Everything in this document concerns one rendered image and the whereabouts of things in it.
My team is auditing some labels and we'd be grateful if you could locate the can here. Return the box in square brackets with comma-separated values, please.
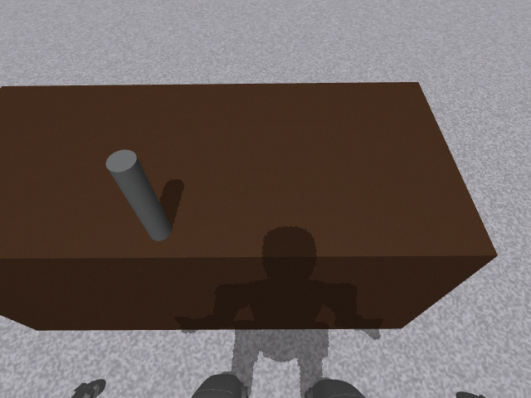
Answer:
[106, 150, 172, 241]

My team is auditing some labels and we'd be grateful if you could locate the left robot hand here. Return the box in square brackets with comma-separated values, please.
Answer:
[71, 379, 106, 398]

